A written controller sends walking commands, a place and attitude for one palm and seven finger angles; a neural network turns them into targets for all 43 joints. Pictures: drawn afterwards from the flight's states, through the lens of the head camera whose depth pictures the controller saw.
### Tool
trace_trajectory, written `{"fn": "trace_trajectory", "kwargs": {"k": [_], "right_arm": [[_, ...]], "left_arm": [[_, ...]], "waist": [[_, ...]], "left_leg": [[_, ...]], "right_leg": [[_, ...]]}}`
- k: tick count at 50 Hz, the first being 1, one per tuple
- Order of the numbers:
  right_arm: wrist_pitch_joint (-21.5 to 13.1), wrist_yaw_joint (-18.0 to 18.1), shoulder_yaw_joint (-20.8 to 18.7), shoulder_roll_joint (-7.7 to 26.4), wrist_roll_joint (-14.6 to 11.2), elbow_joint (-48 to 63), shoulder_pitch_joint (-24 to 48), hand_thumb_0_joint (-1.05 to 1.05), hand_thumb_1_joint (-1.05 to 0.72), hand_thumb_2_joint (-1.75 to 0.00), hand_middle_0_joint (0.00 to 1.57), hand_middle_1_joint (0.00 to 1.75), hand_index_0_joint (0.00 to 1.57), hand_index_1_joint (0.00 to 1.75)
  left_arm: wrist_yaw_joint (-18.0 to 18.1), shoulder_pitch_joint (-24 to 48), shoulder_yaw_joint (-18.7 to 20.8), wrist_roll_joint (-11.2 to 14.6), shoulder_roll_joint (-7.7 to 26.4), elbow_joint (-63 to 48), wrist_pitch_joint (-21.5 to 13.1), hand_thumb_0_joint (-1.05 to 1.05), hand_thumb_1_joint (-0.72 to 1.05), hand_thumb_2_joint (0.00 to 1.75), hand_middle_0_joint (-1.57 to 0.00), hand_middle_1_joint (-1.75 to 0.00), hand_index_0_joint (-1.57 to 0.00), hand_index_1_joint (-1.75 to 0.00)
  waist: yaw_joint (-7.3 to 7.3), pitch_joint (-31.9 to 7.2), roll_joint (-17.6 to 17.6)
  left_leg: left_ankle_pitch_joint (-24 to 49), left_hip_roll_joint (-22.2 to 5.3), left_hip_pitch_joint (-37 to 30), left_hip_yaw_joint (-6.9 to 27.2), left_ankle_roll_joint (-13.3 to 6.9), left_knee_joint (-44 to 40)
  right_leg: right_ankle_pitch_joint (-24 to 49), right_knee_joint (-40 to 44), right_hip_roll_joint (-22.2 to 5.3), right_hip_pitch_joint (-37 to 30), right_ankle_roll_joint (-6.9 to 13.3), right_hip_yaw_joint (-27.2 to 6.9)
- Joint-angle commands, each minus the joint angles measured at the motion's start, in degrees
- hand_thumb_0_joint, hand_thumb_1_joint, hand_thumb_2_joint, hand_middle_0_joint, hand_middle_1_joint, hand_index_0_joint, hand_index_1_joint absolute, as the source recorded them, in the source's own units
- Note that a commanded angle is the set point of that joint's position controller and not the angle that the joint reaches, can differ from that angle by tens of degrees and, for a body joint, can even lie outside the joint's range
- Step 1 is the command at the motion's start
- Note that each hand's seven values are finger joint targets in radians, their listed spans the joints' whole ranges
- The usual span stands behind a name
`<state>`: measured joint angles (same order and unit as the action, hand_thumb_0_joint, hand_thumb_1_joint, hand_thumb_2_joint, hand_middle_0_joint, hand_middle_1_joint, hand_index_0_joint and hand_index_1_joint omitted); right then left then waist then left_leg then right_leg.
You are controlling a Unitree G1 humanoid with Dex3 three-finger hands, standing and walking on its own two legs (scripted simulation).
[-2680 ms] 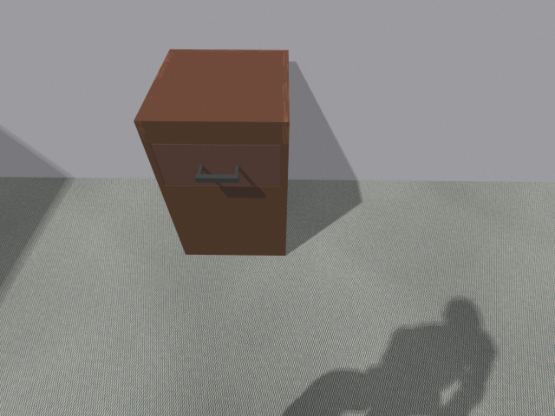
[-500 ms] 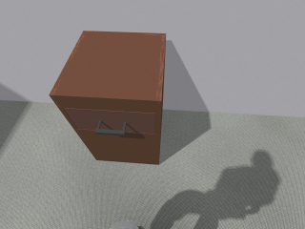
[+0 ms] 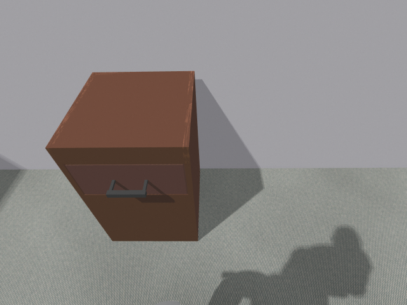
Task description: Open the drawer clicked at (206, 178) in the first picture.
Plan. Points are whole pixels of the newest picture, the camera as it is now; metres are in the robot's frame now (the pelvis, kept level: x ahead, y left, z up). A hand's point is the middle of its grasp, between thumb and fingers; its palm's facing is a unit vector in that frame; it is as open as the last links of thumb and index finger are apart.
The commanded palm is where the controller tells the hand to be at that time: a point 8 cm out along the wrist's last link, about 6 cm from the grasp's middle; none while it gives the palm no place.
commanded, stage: come to a stop and stand still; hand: left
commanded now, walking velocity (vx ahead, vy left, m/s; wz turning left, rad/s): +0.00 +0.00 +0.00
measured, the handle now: (128, 188) +0.52 +0.28 -0.23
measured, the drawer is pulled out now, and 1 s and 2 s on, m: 0.00 0.00 0.00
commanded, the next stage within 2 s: look again from close up in 0.40 s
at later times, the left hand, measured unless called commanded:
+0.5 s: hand out of the picture -0.05 +0.15 -0.15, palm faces +0.02 -0.98 -0.19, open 7.4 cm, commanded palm none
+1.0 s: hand out of the picture +0.02 +0.15 -0.15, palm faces +0.02 -0.98 -0.18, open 7.3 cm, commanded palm none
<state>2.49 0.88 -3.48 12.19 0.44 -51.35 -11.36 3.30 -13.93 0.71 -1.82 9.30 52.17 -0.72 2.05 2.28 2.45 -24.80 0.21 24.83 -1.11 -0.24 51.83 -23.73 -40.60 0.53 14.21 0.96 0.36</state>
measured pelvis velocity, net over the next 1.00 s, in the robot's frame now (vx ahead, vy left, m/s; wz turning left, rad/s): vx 0.03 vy -0.01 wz -0.02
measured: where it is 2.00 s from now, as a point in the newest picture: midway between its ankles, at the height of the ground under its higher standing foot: outside the picture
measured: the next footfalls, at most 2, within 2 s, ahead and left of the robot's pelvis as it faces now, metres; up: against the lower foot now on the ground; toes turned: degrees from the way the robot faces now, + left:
left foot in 0.04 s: +0.08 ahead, +0.10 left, +0.00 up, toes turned +0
right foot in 1.78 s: +0.03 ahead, -0.01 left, +0.00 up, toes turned -6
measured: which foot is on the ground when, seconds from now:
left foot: up 0.00-0.02, down 0.04-1.00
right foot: down 0.00-1.00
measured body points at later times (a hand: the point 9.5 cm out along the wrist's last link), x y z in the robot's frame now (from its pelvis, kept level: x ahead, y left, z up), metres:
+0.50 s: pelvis -0.02 -0.02 +0.02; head -0.03 -0.03 +0.47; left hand -0.05 +0.20 -0.14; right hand -0.05 -0.24 -0.14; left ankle +0.04 +0.10 -0.72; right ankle -0.03 -0.11 -0.72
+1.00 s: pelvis +0.03 -0.01 +0.02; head +0.03 -0.02 +0.47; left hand +0.02 +0.20 -0.14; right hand +0.01 -0.22 -0.14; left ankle +0.04 +0.10 -0.72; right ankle -0.03 -0.11 -0.72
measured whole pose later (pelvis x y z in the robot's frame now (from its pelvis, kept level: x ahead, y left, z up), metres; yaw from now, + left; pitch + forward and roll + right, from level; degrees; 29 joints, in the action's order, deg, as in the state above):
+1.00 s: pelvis +0.03 -0.01 +0.02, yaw -1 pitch +0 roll +1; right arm -1.1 2.2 0.9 7.4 0.7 -64.7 -17.9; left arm 2.5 -18.9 -0.7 -0.6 6.9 63.6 -1.7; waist -0.1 0.2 0.0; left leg -13.8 0.4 13.2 -1.9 -0.6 27.1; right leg -19.7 -27.0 0.7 7.3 1.7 1.0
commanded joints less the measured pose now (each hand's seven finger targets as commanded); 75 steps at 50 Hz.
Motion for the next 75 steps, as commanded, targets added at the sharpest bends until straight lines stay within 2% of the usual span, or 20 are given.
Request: {"fn": "trace_trajectory", "kwargs": {"k": [1,2,3,4,5,6,9,12,13,16,21,53,61,63,65,68,71,73,74,75], "right_arm": [[-2.27,-0.36,0.4,2.61,0.48,0.7,-10.68,0.0,-0.9,-0.9,0.2,0.3,0.2,0.3],[-2.54,-0.33,0.08,6.12,1.24,1.43,-9.53,0.0,-0.9,-0.9,0.2,0.3,0.2,0.3],[-2.35,-0.24,-0.01,7.27,1.59,2.51,-7.78,0.0,-0.9,-0.9,0.2,0.3,0.2,0.3],[-2.12,-0.39,0.18,7.42,1.59,3.66,-4.18,0.0,-0.9,-0.9,0.2,0.3,0.2,0.3],[-2.33,-0.29,0.67,6.38,1.48,3.39,-2.24,0.0,-0.9,-0.9,0.2,0.3,0.2,0.3],[-2.31,-0.18,0.79,6.13,1.46,3.2,-0.5,0.0,-0.9,-0.9,0.2,0.3,0.2,0.3],[-2.26,-0.09,1.05,5.3,1.11,2.79,-0.18,0.0,-0.9,-0.9,0.2,0.3,0.2,0.3],[-1.58,-0.31,1.1,2.52,0.71,1.34,-4.66,0.0,-0.9,-0.9,0.2,0.3,0.2,0.3],[-1.45,-0.39,1.29,1.92,0.75,0.12,-6.01,0.0,-0.9,-0.9,0.2,0.3,0.2,0.3],[-2.02,-0.4,1.86,0.53,0.56,-3.33,-10.75,0.0,-0.9,-0.9,0.2,0.3,0.2,0.3],[-2.88,0.14,2.58,1.75,0.45,-5.66,-10.15,0.0,-0.9,-0.9,0.2,0.3,0.2,0.3],[-4.52,1.45,3.48,0.24,0.03,-11.9,-9.92,0.0,-0.9,-0.9,0.2,0.3,0.2,0.3],[-2.64,1.37,2.16,2.29,0.09,-8.13,-6.94,0.0,-0.9,-0.9,0.2,0.3,0.2,0.3],[-2.05,1.19,1.68,2.45,0.21,-6.68,-5.56,0.0,-0.9,-0.9,0.2,0.3,0.2,0.3],[-1.54,1.0,1.27,2.13,0.37,-5.0,-2.93,0.0,-0.9,-0.9,0.2,0.3,0.2,0.3],[-1.13,0.73,0.83,2.01,0.29,-2.54,0.76,0.0,-0.9,-0.9,0.2,0.3,0.2,0.3],[-0.94,0.09,0.44,1.9,-0.15,-2.24,-2.0,0.0,-0.9,-0.9,0.2,0.3,0.2,0.3],[-1.37,0.02,0.2,2.83,0.1,-4.81,-9.43,0.0,-0.9,-0.9,0.2,0.3,0.2,0.3],[-1.75,0.15,-0.34,6.01,0.76,-4.9,-11.19,0.0,-0.9,-0.9,0.2,0.3,0.2,0.3],[-1.68,0.11,-1.32,10.79,0.85,-4.02,-10.83,0.0,-0.9,-0.9,0.2,0.3,0.2,0.3]], "left_arm": [[-0.17,1.29,2.03,0.64,9.06,-4.55,0.88,0.0,0.9,0.9,-0.2,-0.3,-0.2,-0.3],[-0.44,-1.0,1.61,1.29,6.68,-4.17,1.56,0.0,0.9,0.9,-0.2,-0.3,-0.2,-0.3],[-0.52,-2.57,1.32,1.45,6.11,-3.85,1.64,0.0,0.9,0.9,-0.2,-0.3,-0.2,-0.3],[-0.94,-4.0,1.4,1.33,6.22,-3.57,1.46,0.0,0.9,0.9,-0.2,-0.3,-0.2,-0.3],[-1.21,-4.02,1.39,0.75,5.71,-2.02,1.75,0.0,0.9,0.9,-0.2,-0.3,-0.2,-0.3],[-1.5,-5.68,1.32,0.4,5.89,-0.77,1.79,0.0,0.9,0.9,-0.2,-0.3,-0.2,-0.3],[-1.98,-11.08,0.97,0.41,4.6,2.32,1.09,0.0,0.9,0.9,-0.2,-0.3,-0.2,-0.3],[-1.83,-6.96,0.81,0.5,7.37,1.52,-0.29,0.0,0.9,0.9,-0.2,-0.3,-0.2,-0.3],[-1.65,-4.52,0.9,0.76,7.83,0.97,-0.52,0.0,0.9,0.9,-0.2,-0.3,-0.2,-0.3],[-1.48,-2.39,0.6,0.96,7.34,1.51,-1.07,0.0,0.9,0.9,-0.2,-0.3,-0.2,-0.3],[-1.51,-7.67,-0.06,1.05,5.22,5.3,-1.0,0.0,0.9,0.9,-0.2,-0.3,-0.2,-0.3],[-0.62,-10.29,-0.28,1.0,2.85,10.92,-1.23,0.0,0.9,0.9,-0.2,-0.3,-0.2,-0.3],[0.25,-10.18,2.19,0.86,7.65,8.46,-0.3,0.0,0.9,0.9,-0.2,-0.3,-0.2,-0.3],[0.41,-10.56,2.86,0.78,9.1,7.94,0.01,0.0,0.9,0.9,-0.2,-0.3,-0.2,-0.3],[0.49,-11.22,3.38,0.54,9.95,7.58,0.24,0.0,0.9,0.9,-0.2,-0.3,-0.2,-0.3],[0.9,-10.59,4.06,-0.22,10.67,6.4,0.42,0.0,0.9,0.9,-0.2,-0.3,-0.2,-0.3],[0.36,-3.81,4.28,-0.38,11.85,3.8,0.5,0.0,0.9,0.9,-0.2,-0.3,-0.2,-0.3],[-0.22,-0.5,4.33,0.4,12.81,2.45,0.63,0.0,0.9,0.9,-0.2,-0.3,-0.2,-0.3],[-0.57,-0.92,4.17,0.89,11.1,1.68,0.96,0.0,0.9,0.9,-0.2,-0.3,-0.2,-0.3],[-0.88,-1.07,3.66,1.36,7.76,0.91,1.48,0.0,0.9,0.9,-0.2,-0.3,-0.2,-0.3]], "waist": [[2.1,-0.39,1.0],[0.42,2.41,12.78],[-0.55,4.7,13.27],[-2.55,6.2,8.3],[-3.21,5.44,10.37],[-4.6,5.05,11.66],[-5.76,0.41,3.17],[-1.65,1.3,-10.77],[-0.7,2.24,-13.24],[1.39,1.04,-8.14],[-1.22,3.42,-3.15],[-2.27,0.56,-2.75],[-3.51,-1.88,-4.49],[-4.1,-1.51,-8.39],[-5.16,-0.15,-11.7],[-6.04,1.75,-12.06],[-2.08,1.52,-11.65],[1.35,-2.46,-9.89],[1.38,-4.63,-0.99],[0.57,-5.94,14.06]], "left_leg": [[11.77,-2.57,-17.62,2.56,-1.35,-21.26],[6.95,-11.86,-11.98,16.42,-6.18,-29.92],[-4.1,-16.8,-2.92,23.69,-10.49,-38.02],[-12.24,-16.16,4.86,20.99,-11.13,-40.07],[-15.54,-13.5,7.98,20.39,-9.51,-41.47],[-14.89,-12.3,9.09,17.45,-8.52,-40.15],[-13.04,-9.32,7.22,11.07,-6.32,-34.9],[0.34,-2.09,-3.14,2.56,-1.39,-21.33],[5.28,-1.56,-7.05,1.3,-0.79,-16.98],[10.02,-2.04,-14.7,1.88,-1.16,-20.21],[5.34,-4.62,-8.59,5.4,-1.84,-29.03],[26.52,-5.77,-15.4,4.06,-2.64,-28.21],[30.13,-4.47,-10.5,1.17,-1.17,-21.63],[24.0,-2.73,-6.1,-0.57,-0.2,-17.68],[7.34,-0.91,-0.43,-1.67,0.78,-12.16],[-5.4,-1.31,5.78,1.38,0.99,-2.47],[-0.65,-1.15,-1.84,0.35,1.23,-11.74],[16.7,0.78,-17.28,-3.59,1.05,-24.24],[28.77,-5.92,-23.04,3.05,-2.02,-26.95],[45.41,-18.16,-21.72,18.26,-9.85,-30.84]], "right_leg": [[7.72,6.61,-6.19,13.94,4.25,-6.26],[-5.9,1.75,-0.18,15.88,1.1,-2.14],[-8.91,-3.68,1.64,11.57,0.37,0.1],[-5.9,-4.54,0.11,6.13,0.95,-0.7],[-4.01,-4.88,-0.05,2.38,1.21,-0.28],[-1.97,-3.88,-0.5,0.24,1.28,-0.5],[2.06,6.8,-1.18,-5.55,1.3,-1.35],[-16.57,25.36,-10.05,7.43,5.48,-17.33],[-17.15,28.95,-12.49,11.67,6.62,-19.38],[-8.28,26.09,-9.3,14.01,5.28,-12.59],[-4.34,22.69,-5.28,6.34,2.68,-8.14],[20.84,18.37,-5.76,-3.28,1.5,-3.97],[39.87,12.89,-11.33,-8.14,3.86,-7.74],[45.4,12.94,-14.87,-10.18,5.66,-10.59],[53.92,13.65,-19.2,-12.3,8.94,-14.06],[58.4,14.66,-23.41,-12.45,13.46,-16.84],[55.35,11.12,-20.2,-6.09,9.78,-10.74],[46.11,2.67,-14.54,1.02,5.67,-5.52],[27.92,-6.11,-8.77,6.91,2.83,-1.47],[-10.76,-19.82,-1.11,13.18,-0.32,2.43]]}}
